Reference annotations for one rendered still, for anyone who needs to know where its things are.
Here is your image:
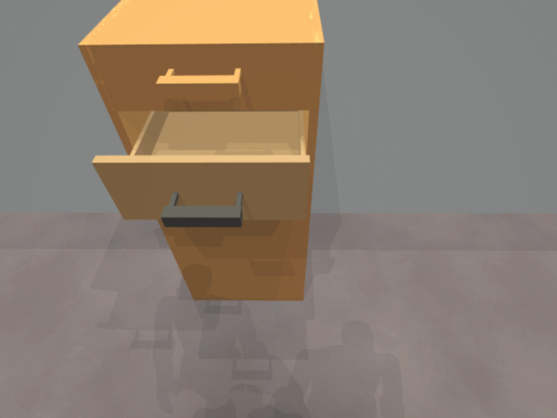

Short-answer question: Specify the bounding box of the cabinet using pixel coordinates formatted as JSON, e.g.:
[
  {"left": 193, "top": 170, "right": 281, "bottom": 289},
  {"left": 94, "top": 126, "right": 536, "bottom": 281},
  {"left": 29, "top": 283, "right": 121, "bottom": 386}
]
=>
[{"left": 78, "top": 0, "right": 325, "bottom": 300}]

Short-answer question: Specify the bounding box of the drawer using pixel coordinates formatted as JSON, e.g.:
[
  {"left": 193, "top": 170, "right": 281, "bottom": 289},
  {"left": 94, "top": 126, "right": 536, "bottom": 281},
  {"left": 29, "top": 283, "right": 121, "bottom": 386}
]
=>
[{"left": 91, "top": 111, "right": 310, "bottom": 220}]

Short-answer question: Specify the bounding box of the handle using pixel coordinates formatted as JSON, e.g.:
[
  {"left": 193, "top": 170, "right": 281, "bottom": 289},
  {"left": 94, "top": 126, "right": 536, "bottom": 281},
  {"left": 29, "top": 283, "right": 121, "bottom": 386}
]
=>
[
  {"left": 161, "top": 192, "right": 243, "bottom": 227},
  {"left": 156, "top": 75, "right": 241, "bottom": 98}
]

